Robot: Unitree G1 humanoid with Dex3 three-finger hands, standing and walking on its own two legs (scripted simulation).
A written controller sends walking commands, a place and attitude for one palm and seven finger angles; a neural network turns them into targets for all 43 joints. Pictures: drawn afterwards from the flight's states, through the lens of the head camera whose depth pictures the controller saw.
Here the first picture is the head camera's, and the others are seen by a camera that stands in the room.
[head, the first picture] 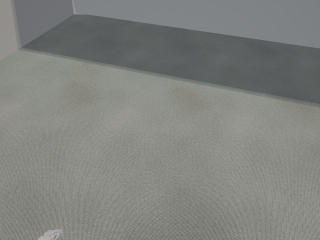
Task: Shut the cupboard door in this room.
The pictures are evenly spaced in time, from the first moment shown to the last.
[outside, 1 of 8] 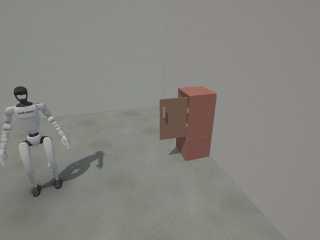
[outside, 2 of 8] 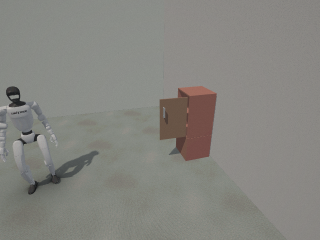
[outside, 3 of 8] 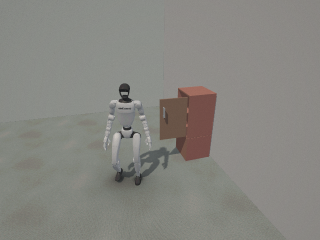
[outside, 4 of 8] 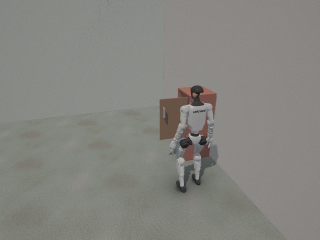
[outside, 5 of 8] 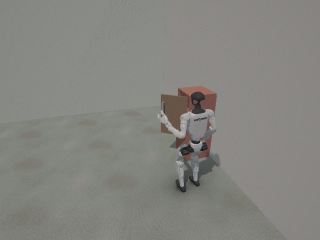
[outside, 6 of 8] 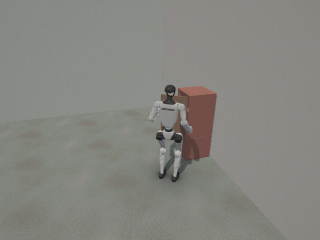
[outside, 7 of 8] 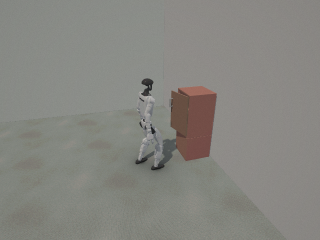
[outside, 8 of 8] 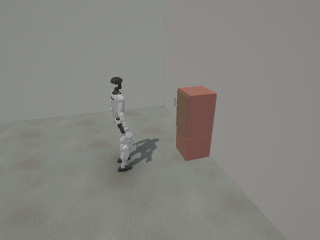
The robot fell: no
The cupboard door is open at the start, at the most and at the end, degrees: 88 88 0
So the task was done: yes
